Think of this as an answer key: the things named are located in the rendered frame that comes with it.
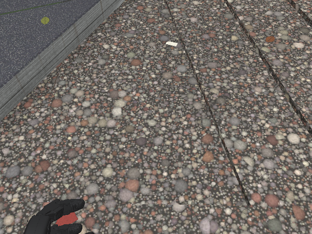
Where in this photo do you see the robot left hand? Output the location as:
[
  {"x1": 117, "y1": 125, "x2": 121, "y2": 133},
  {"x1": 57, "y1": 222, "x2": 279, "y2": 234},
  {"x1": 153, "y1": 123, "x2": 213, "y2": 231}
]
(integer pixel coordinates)
[{"x1": 23, "y1": 199, "x2": 95, "y2": 234}]

